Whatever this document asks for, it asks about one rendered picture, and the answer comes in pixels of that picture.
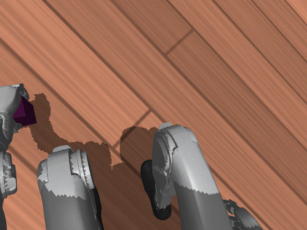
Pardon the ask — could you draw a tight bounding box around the left robot arm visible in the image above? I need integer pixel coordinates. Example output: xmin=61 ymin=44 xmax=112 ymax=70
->
xmin=0 ymin=112 xmax=17 ymax=230

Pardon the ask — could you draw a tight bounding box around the left robot foot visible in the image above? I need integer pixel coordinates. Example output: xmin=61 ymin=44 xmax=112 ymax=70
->
xmin=93 ymin=186 xmax=104 ymax=230

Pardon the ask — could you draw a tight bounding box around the left robot hand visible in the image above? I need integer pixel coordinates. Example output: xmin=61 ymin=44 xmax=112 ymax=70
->
xmin=0 ymin=83 xmax=29 ymax=133

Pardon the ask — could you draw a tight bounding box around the right robot hand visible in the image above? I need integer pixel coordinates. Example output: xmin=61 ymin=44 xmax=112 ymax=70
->
xmin=223 ymin=199 xmax=262 ymax=230

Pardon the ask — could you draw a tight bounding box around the right robot foot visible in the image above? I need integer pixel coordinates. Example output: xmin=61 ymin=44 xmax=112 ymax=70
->
xmin=141 ymin=160 xmax=171 ymax=220

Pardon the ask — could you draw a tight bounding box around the carton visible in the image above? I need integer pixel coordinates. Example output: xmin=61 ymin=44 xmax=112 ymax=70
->
xmin=13 ymin=96 xmax=37 ymax=126

